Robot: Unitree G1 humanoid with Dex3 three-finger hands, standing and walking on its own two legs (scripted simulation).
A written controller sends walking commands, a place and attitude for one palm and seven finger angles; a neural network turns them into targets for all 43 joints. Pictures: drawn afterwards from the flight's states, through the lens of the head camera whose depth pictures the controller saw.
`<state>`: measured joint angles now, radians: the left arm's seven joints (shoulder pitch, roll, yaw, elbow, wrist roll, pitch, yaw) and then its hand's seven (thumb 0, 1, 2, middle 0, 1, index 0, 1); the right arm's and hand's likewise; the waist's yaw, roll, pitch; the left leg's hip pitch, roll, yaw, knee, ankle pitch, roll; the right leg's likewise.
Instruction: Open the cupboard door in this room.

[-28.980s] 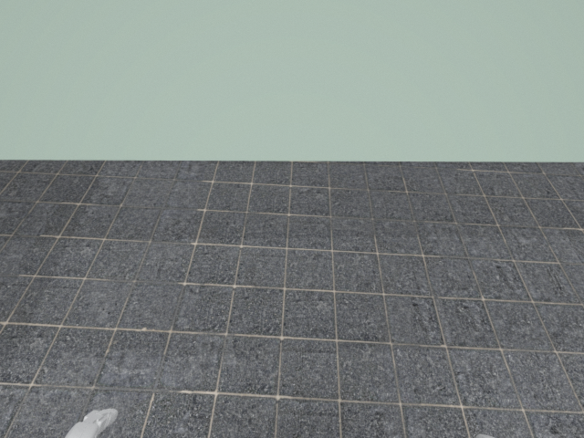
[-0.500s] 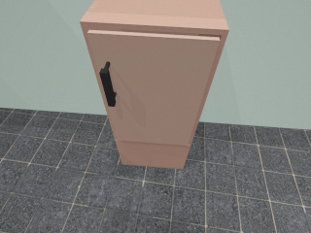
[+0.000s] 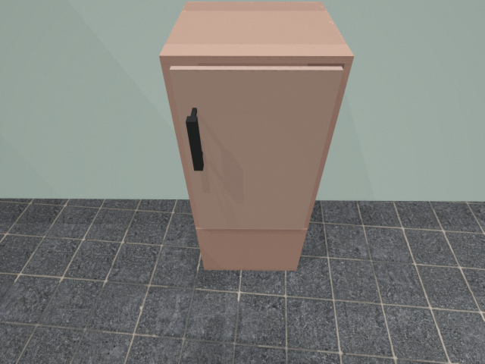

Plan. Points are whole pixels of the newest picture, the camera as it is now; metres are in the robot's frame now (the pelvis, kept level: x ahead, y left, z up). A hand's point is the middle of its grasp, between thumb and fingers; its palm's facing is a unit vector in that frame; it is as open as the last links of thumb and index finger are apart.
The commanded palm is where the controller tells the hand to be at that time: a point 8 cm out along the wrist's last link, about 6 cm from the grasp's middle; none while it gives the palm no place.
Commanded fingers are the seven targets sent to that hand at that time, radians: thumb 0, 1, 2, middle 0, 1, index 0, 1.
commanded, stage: come to a stop and stand still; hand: left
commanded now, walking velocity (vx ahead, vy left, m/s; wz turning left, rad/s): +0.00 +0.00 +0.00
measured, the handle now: (196, 139) +0.62 +0.14 +0.02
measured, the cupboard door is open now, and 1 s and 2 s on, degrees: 0 0 0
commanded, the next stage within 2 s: look again from close up in 0.54 s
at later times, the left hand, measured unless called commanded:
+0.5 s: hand out of the picture -0.09 +0.17 -0.18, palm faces +0.04 -0.99 -0.13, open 7.4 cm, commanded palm none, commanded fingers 0.00 0.90 0.90 -0.20 -0.30 -0.20 -0.30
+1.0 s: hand out of the picture -0.10 +0.19 -0.17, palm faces +0.05 -0.98 -0.19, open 7.4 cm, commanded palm none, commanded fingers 0.00 0.90 0.90 -0.20 -0.30 -0.20 -0.30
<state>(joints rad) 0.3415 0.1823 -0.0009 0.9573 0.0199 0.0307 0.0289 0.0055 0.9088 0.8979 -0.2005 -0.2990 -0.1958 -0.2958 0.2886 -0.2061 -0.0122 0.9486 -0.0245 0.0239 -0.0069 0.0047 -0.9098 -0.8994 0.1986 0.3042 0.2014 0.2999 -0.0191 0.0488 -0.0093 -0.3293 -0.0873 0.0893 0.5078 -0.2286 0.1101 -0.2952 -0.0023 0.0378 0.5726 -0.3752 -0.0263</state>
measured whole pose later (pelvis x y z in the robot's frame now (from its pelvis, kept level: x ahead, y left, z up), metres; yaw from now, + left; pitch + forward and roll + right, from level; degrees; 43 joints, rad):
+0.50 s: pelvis -0.03 +0.02 +0.00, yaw +0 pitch -1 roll -2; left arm 0.42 0.13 -0.01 1.12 0.01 0.01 0.04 0.01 0.91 0.90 -0.20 -0.30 -0.20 -0.30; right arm 0.31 -0.14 0.00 1.08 -0.01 0.00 -0.03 0.01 -0.92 -0.90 0.20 0.30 0.20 0.30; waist -0.01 -0.01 0.00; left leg -0.31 -0.07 0.07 0.49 -0.16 0.12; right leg -0.18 0.02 -0.04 0.49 -0.30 -0.01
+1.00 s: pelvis -0.05 +0.02 +0.01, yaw +1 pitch +0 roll -1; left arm 0.41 0.14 0.00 1.12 0.02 0.00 0.04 0.00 0.91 0.90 -0.20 -0.30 -0.19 -0.30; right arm 0.30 -0.15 -0.01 1.11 -0.01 0.01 -0.03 0.01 -0.91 -0.90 0.20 0.30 0.20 0.30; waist -0.01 0.01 -0.01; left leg -0.28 -0.10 0.07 0.32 -0.06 0.07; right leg -0.16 0.01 0.01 0.43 -0.28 -0.01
